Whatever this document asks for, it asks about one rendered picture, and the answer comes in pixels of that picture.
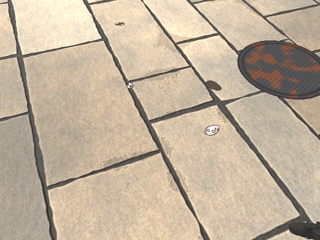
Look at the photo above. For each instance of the right robot hand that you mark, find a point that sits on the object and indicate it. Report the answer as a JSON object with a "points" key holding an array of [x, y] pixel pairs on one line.
{"points": [[308, 230]]}

